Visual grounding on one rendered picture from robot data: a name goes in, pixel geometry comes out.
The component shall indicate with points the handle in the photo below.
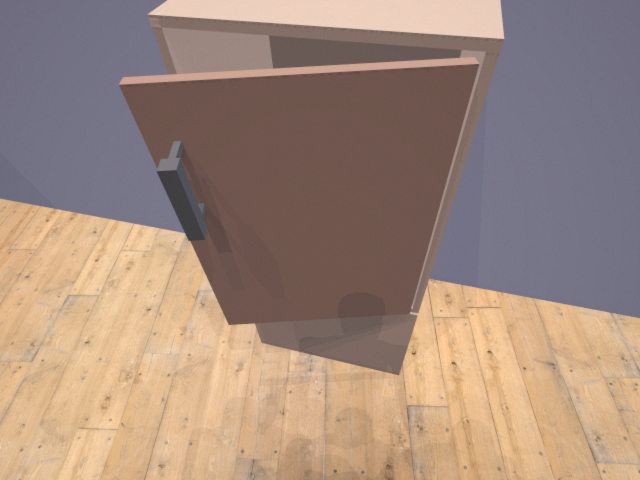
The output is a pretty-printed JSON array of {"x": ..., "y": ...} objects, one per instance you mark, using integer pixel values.
[{"x": 177, "y": 186}]

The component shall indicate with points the cupboard door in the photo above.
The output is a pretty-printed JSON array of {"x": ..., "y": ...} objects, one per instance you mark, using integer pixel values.
[{"x": 322, "y": 184}]

